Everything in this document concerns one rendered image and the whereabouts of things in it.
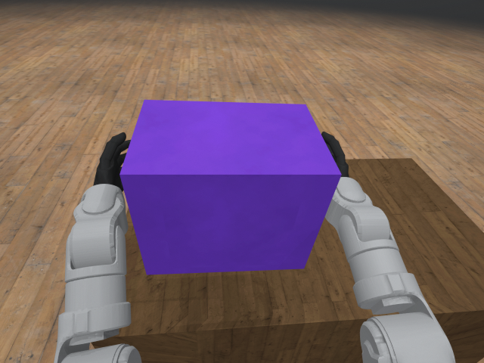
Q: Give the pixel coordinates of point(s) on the right robot forearm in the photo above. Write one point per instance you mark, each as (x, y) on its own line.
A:
(382, 282)

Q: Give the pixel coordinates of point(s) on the robot right upper arm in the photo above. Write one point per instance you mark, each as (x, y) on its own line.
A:
(403, 338)

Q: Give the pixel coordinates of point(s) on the left robot forearm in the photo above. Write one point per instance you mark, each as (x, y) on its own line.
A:
(95, 269)

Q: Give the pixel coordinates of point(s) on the robot right hand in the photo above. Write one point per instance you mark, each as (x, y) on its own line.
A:
(337, 153)

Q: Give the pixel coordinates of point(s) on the robot left upper arm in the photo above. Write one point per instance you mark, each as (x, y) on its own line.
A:
(120, 353)

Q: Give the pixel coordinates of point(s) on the carton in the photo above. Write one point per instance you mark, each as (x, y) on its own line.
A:
(226, 186)

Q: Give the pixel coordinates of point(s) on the robot left hand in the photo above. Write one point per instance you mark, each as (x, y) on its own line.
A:
(109, 168)

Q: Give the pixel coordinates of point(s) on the pedestal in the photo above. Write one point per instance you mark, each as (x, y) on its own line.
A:
(311, 315)

